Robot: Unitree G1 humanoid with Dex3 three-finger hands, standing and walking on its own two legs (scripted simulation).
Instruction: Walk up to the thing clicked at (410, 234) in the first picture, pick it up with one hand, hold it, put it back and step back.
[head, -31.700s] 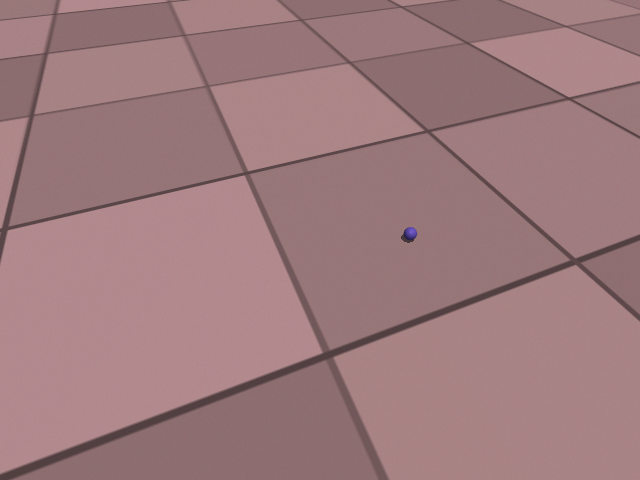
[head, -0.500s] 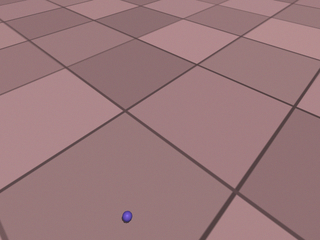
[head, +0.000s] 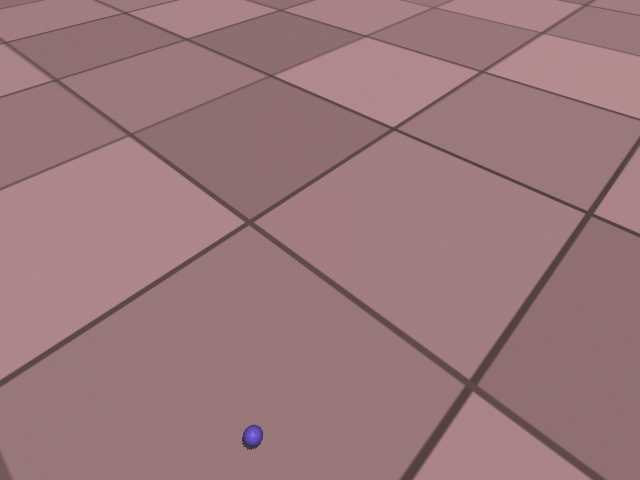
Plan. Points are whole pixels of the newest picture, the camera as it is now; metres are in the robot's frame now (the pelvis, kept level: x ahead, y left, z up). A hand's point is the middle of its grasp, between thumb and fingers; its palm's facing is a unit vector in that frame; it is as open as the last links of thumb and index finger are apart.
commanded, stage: stand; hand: left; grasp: from above
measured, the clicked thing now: (253, 435) +0.42 +0.24 -0.75
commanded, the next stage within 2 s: step back in 0.48 s
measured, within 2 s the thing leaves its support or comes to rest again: neither
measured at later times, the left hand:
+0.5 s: hand out of the picture +0.06 +0.25 -0.16, palm faces +0.02 -0.94 -0.34, open 7.4 cm
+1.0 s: hand out of the picture +0.06 +0.31 -0.18, palm faces -0.03 -0.93 -0.36, open 7.4 cm
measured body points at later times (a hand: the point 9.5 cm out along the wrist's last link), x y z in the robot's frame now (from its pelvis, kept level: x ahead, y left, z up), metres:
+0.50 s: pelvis +0.00 +0.00 +0.00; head +0.01 +0.00 +0.45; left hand +0.06 +0.30 -0.14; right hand +0.07 -0.30 -0.14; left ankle +0.01 +0.13 -0.75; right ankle -0.02 -0.13 -0.75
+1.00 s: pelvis -0.08 +0.05 -0.02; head +0.01 +0.07 +0.42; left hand +0.06 +0.35 -0.16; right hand -0.01 -0.27 -0.13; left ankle -0.04 +0.13 -0.75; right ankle -0.11 -0.11 -0.67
